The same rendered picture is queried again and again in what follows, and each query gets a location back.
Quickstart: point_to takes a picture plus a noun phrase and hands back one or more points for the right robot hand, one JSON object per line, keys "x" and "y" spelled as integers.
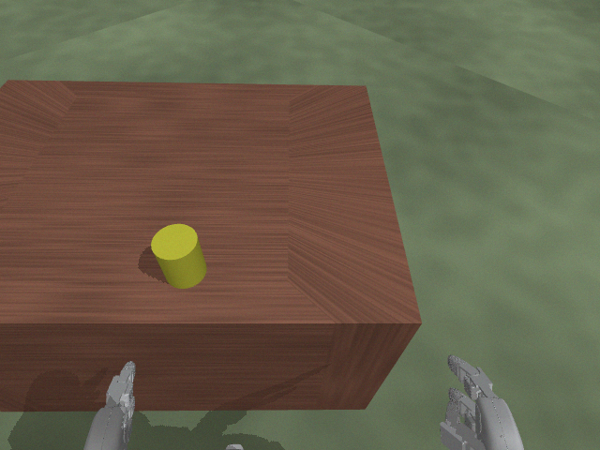
{"x": 489, "y": 424}

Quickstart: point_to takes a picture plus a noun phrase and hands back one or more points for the left robot hand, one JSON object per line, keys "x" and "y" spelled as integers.
{"x": 112, "y": 425}

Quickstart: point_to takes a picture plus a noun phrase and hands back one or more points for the can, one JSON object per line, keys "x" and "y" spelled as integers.
{"x": 179, "y": 255}

